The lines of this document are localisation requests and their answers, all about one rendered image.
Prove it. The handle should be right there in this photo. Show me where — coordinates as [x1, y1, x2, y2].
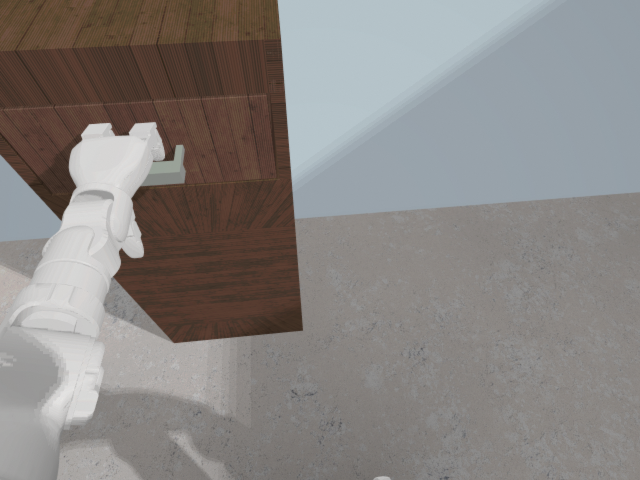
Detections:
[141, 145, 186, 186]

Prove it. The robot left hand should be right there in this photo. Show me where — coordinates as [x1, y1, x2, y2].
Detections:
[69, 122, 165, 258]

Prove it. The left robot upper arm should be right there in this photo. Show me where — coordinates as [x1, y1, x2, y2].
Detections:
[0, 326, 105, 480]

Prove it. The cabinet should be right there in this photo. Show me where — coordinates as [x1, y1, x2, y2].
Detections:
[0, 0, 303, 343]

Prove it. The drawer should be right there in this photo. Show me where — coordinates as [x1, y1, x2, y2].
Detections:
[0, 93, 277, 193]

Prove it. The left robot forearm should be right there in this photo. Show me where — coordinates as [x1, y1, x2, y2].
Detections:
[0, 183, 133, 341]

